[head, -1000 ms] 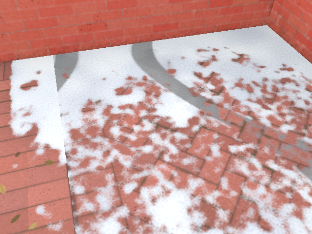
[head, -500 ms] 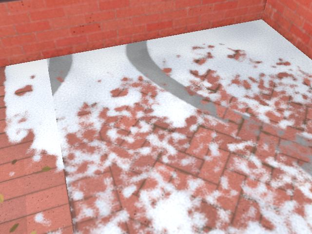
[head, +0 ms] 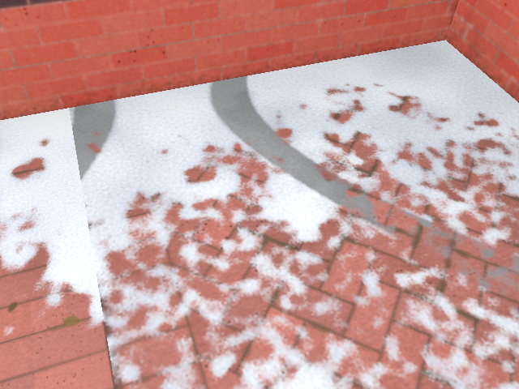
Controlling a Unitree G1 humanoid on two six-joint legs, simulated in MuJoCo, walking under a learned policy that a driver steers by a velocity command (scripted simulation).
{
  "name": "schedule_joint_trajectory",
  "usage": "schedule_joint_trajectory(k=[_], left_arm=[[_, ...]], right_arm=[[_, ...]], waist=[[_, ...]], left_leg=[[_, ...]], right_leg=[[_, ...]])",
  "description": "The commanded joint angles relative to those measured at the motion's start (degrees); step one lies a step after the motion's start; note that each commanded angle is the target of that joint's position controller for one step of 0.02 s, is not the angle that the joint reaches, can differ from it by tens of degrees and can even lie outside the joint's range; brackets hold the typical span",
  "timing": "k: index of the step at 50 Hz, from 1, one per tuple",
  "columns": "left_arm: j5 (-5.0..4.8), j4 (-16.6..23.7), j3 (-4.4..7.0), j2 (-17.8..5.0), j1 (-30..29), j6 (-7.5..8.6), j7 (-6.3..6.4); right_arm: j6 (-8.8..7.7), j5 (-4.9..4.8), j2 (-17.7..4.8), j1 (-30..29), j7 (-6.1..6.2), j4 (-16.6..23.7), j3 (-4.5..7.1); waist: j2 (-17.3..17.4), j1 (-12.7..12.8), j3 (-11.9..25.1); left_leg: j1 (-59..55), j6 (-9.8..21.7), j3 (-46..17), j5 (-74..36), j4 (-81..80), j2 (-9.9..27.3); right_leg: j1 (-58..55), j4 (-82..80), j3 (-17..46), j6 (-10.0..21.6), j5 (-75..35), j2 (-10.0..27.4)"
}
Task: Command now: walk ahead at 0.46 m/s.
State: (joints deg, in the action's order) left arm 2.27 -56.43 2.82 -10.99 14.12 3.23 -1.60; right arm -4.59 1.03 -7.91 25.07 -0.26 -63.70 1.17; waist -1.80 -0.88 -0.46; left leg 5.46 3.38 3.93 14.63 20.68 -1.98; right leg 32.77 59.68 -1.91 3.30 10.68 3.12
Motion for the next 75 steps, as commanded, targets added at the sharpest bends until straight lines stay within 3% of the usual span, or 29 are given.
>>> schedule_joint_trajectory(k=[1, 9, 11, 13, 14, 15, 16, 17, 19, 22, 25, 33, 35, 38, 39, 40, 41, 42, 44, 45, 49, 56, 65, 69, 70, 71, 72, 73, 75], left_arm=[[-0.64, 3.8, 0.17, -0.9, -3.6, -0.65, -0.04], [-0.65, 8.2, 0.69, -2.0, -13.5, -0.15, 0.14], [-0.82, 7.1, 1.42, -2.9, -8.9, 0.56, 0.72], [-0.02, 0.8, 3.25, -6.2, 8.9, 2.11, 1.79], [1.10, 0.1, 4.60, -12.4, 16.7, 2.56, 2.24], [-0.52, -0.2, 4.61, -13.1, 15.6, 1.48, 1.47], [-1.21, 0.7, 3.87, -11.1, 7.9, 0.99, 1.21], [-1.40, 1.6, 2.90, -7.6, 3.4, 1.32, 1.02], [-1.54, 0.7, 1.61, -3.5, 1.7, 2.11, 1.35], [-1.56, -1.2, 1.22, -3.3, 5.6, 3.10, 2.12], [-1.43, -2.0, 1.26, -4.4, 9.0, 3.51, 2.43], [-1.90, -3.3, -0.21, -3.6, 13.6, 3.94, 3.76], [-1.67, -3.7, 0.00, -4.7, 14.0, 3.54, 4.42], [-1.60, -2.8, 0.93, -6.9, 11.5, 2.53, 5.40], [-2.09, -2.1, 1.28, -7.7, 10.1, 2.18, 5.09], [-2.43, 0.0, 1.13, -6.0, 10.7, 2.11, 4.69], [-3.85, 1.9, 0.56, -1.9, 17.1, 1.54, 4.37], [-1.81, 2.1, 0.95, -4.6, 14.5, 0.84, 3.93], [-1.08, 4.3, 1.30, -4.7, 6.6, 0.32, 3.66], [-0.31, 5.2, 1.63, -5.3, 5.3, -0.59, 3.83], [-0.33, 5.6, 1.36, -3.3, 6.8, -3.76, 3.92], [-0.69, 10.2, 2.02, -6.4, -3.0, -5.43, 3.97], [-2.04, 13.3, 1.27, -7.1, -5.4, -4.24, 4.43], [-3.04, 12.8, 0.95, -7.7, 1.1, -3.38, 4.84], [-2.73, 12.2, 1.15, -8.5, 3.8, -3.12, 5.23], [-1.90, 13.0, 2.08, -12.8, 2.4, -3.00, 5.79], [-1.12, 15.9, 2.68, -17.6, -2.0, -3.16, 5.76], [-0.23, 15.8, 2.52, -16.2, -4.2, -3.35, 5.23], [-1.03, 16.3, 0.92, -10.2, -7.6, -2.80, 4.26]], right_arm=[[-1.05, -0.68, -6.3, 1.6, 0.30, 1.9, 0.51], [-1.08, 0.07, -8.7, 4.6, 1.10, 0.8, 1.61], [-1.01, 0.29, -9.6, 3.6, 1.21, 0.7, 2.11], [-0.61, 0.11, -8.7, 3.7, 1.11, 1.3, 1.91], [-0.62, -1.61, -3.4, 8.7, 0.32, 3.1, 0.67], [-0.56, -0.71, -5.8, 9.8, -0.57, 2.7, 1.82], [-0.30, 0.35, -8.9, 2.4, -0.60, 4.7, 2.78], [-0.64, 0.57, -8.2, -3.1, -0.96, 6.3, 2.65], [0.14, 1.37, -5.8, -4.1, -1.21, 6.5, 2.62], [2.18, 1.30, -4.6, -3.0, -1.53, 6.0, 2.61], [3.19, 0.92, -5.2, -10.0, -1.80, 8.3, 2.69], [2.05, 0.50, -3.2, -23.0, -1.80, 13.4, 0.95], [1.82, 0.76, -4.1, -21.2, -1.64, 13.5, 1.08], [0.94, 1.37, -7.4, -8.4, -0.94, 10.2, 2.54], [0.25, 1.82, -8.7, -3.6, -0.70, 9.0, 3.27], [-0.07, 1.83, -13.9, -0.9, -0.20, 9.5, 4.66], [0.80, 0.57, -17.7, -3.3, -0.03, 11.1, 5.71], [2.21, -1.49, -16.7, -4.5, -0.03, 12.6, 5.77], [3.52, -1.08, -11.1, -12.4, 0.69, 14.2, 4.27], [3.76, -1.11, -9.8, -12.3, 0.98, 14.1, 3.92], [3.28, -0.07, -12.0, -11.7, 0.73, 14.9, 4.40], [5.05, -0.38, -14.5, -9.1, 1.03, 16.7, 5.39], [5.94, 0.49, -15.7, -8.6, 0.60, 18.7, 6.10], [6.68, -0.08, -15.9, -11.8, -0.03, 19.9, 6.23], [6.77, -0.68, -15.4, -12.9, 0.03, 20.4, 6.10], [6.65, -1.19, -12.3, -11.0, 0.28, 20.8, 5.38], [6.26, -1.73, -10.7, -9.1, 0.78, 21.6, 5.10], [5.98, 0.70, -15.9, -11.1, 0.97, 20.8, 6.24], [6.23, 0.96, -14.9, -8.4, 0.24, 19.3, 6.14]], waist=[[6.1, 1.0, -7.3], [6.2, 0.1, -8.6], [5.9, 2.2, -5.3], [2.6, 8.3, 4.7], [-8.7, 8.0, 13.6], [-12.4, 7.1, 18.3], [-5.2, 4.3, 9.4], [-0.7, 3.7, 3.5], [-0.8, 0.3, -0.9], [-1.3, -1.4, -1.2], [-0.8, -0.3, -4.2], [-1.6, 2.3, -5.8], [-3.0, 1.8, -4.3], [-4.4, -3.1, 2.1], [-2.7, -6.2, 4.3], [4.8, -6.4, 9.5], [13.9, -1.3, 18.0], [3.8, -2.5, 19.9], [-0.3, -0.2, 4.8], [0.1, 0.6, 2.3], [2.6, 2.2, 4.4], [7.5, -0.9, 4.1], [8.8, -1.6, 3.3], [9.2, 1.8, 3.7], [8.2, 3.4, 3.1], [0.0, 1.5, 2.7], [-10.2, 0.2, 2.9], [-5.1, 0.3, -0.2], [-2.0, -2.9, -0.7]], left_leg=[[4.2, 7.6, -10.7, -11.2, -12.8, 13.4], [-4.3, 7.8, -7.9, -22.3, -11.0, 16.5], [-7.0, 6.6, -6.0, -35.6, -2.6, 16.0], [1.1, 4.5, -1.8, -36.2, 20.8, 10.6], [18.1, 2.2, 1.6, -12.7, 42.6, 4.1], [28.7, 2.4, -3.2, 14.6, 55.4, -2.6], [33.9, 3.3, -6.2, 9.8, 57.6, 2.5], [33.4, 3.4, -6.1, 4.2, 54.2, 5.1], [27.2, 2.5, -6.3, 0.5, 46.9, 8.0], [25.6, 1.1, -5.4, -1.7, 44.3, 7.5], [32.2, 0.4, -6.1, -7.3, 40.0, 7.5], [26.7, 0.9, 3.1, -18.8, 17.6, 3.2], [24.0, 2.1, 4.5, -15.5, 15.2, 1.2], [12.8, 5.4, 4.6, -10.3, 11.1, -2.6], [6.3, 6.8, 2.6, -17.8, 3.7, -1.9], [-5.7, 10.8, -9.6, -43.9, 7.6, 9.9], [-19.9, 22.8, -31.8, -73.3, 9.8, 25.6], [-15.3, 23.8, -31.0, -58.7, 5.0, 24.2], [1.1, 18.9, -24.6, -35.7, -2.5, 18.7], [5.7, 16.5, -21.9, -33.5, -3.7, 16.1], [9.8, 12.5, -18.4, -31.3, -4.1, 10.8], [6.1, 7.8, -25.8, -3.4, -6.7, 8.9], [5.0, 9.3, -34.4, -3.7, -5.2, 9.0], [9.6, 6.2, -36.1, -6.1, -4.2, 6.6], [13.8, 3.3, -34.6, -0.4, -3.0, 3.9], [20.0, -0.5, -28.7, 12.0, 4.9, -1.6], [27.9, -2.8, -14.5, 16.5, 20.2, -10.6], [27.2, -3.5, -12.5, 16.4, 31.0, -6.9], [22.6, -3.5, -13.2, 10.3, 40.3, -5.9]], right_leg=[[5.5, -8.2, -0.6, -1.7, -6.7, 0.6], [-0.9, -25.9, -1.5, 1.2, -6.7, -0.4], [-8.2, -28.6, -2.9, 2.8, -2.4, -2.8], [-31.2, -31.4, -2.1, 4.5, -0.2, -2.9], [-47.5, -36.3, 23.4, 9.6, 12.2, 14.1], [-51.0, -46.5, 43.9, 13.8, 16.5, 20.0], [-44.0, -46.2, 36.1, 11.8, 20.2, 17.7], [-35.4, -47.5, 28.2, 10.5, 15.7, 15.6], [-24.7, -50.2, 18.4, 7.5, 4.1, 11.0], [-23.1, -51.6, 11.4, 7.3, -5.4, 9.2], [-24.9, -54.0, 7.1, 6.6, -6.1, 9.2], [-29.0, -46.9, -7.1, 2.7, -39.1, 7.0], [-32.6, -41.3, -8.1, 2.2, -47.4, 7.7], [-34.5, -22.6, -8.4, 1.9, -54.4, 8.6], [-31.6, -10.7, -9.5, 0.9, -44.0, 7.0], [-19.8, 8.1, -10.6, -0.9, -13.1, 2.5], [-3.3, 26.3, -4.2, -2.8, 27.4, -7.1], [-1.1, 27.0, 3.2, -2.7, 21.8, -3.7], [1.3, 19.9, 3.4, -3.2, 15.1, -0.6], [-0.2, 15.5, 3.8, -3.5, 13.8, 0.4], [-4.1, 8.0, 3.5, -4.6, 9.6, -0.6], [1.6, -1.8, 5.8, -6.8, 7.0, -0.8], [-5.8, -14.9, 6.7, -4.1, 13.4, -5.3], [-19.5, -31.4, 5.6, -1.9, 10.9, -7.8], [-26.1, -40.7, 5.7, -1.3, 6.0, -6.6], [-30.6, -47.8, 14.9, 0.7, 10.0, 2.8], [-30.6, -51.0, 31.6, 6.2, 10.6, 18.4], [-21.5, -48.8, 29.8, 10.4, 0.8, 19.4], [-18.3, -45.2, 18.8, 8.1, -11.3, 11.7]])
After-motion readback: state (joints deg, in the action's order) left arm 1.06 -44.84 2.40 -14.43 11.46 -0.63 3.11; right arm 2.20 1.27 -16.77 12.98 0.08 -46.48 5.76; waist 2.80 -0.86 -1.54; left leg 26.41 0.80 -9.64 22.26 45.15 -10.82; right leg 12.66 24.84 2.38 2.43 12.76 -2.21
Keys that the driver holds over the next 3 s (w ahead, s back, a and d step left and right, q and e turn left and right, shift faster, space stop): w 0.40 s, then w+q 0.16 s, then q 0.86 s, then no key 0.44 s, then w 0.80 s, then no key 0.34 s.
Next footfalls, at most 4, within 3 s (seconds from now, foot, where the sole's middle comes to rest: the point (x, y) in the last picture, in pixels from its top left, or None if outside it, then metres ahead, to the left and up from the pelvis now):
0.26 right None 0.31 -0.13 -0.78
0.78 left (250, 376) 0.57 0.02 -0.78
1.42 right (318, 369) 0.59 -0.16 -0.78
1.84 left None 0.44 -0.01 -0.78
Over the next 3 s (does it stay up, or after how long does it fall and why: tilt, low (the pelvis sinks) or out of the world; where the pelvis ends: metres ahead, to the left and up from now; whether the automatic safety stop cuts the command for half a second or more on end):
stays up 0.82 0.13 0.00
